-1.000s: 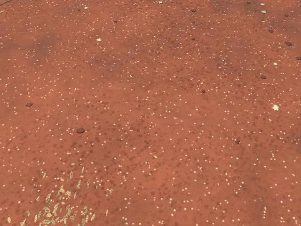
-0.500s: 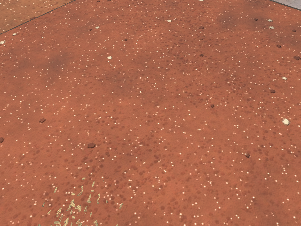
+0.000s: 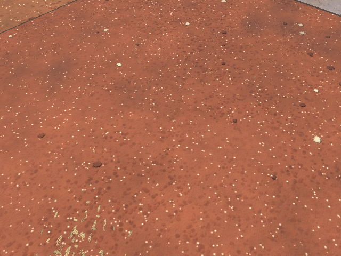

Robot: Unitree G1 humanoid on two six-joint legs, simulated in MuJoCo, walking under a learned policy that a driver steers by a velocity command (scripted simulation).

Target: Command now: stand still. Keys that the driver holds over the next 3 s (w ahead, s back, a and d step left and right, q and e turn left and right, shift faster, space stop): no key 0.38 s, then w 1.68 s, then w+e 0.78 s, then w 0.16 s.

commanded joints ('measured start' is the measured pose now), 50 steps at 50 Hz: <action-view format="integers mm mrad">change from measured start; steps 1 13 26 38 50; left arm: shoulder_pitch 15 49 72 347 326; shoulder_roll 109 94 63 104 146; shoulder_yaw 18 9 8 26 33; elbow -19 37 37 86 58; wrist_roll -1 -2 -22 -11 -24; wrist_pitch -8 -5 -43 -113 -85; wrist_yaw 5 10 6 -46 -6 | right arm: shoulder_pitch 4 24 126 -43 -305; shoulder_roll -110 -95 -114 -84 -90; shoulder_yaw -17 -7 -19 -18 -9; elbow -18 29 44 -93 -250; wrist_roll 0 1 27 44 34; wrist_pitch -9 -11 -52 -147 -120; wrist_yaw -4 -6 -1 46 76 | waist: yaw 0 1 -23 63 18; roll -6 -1 54 -78 -118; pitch -19 -8 106 58 89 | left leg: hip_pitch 11 1 -94 -803 -333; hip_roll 35 30 105 76 17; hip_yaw -33 -23 -167 -23 77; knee -78 -87 -133 722 42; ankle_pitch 170 153 -491 -104 278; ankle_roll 21 20 133 72 70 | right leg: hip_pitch -28 -37 -240 414 203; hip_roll -23 -15 0 -307 -222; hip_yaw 20 15 27 424 69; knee -82 -87 28 -248 -347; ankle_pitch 151 132 -349 226 567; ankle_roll -14 -15 -84 -244 -157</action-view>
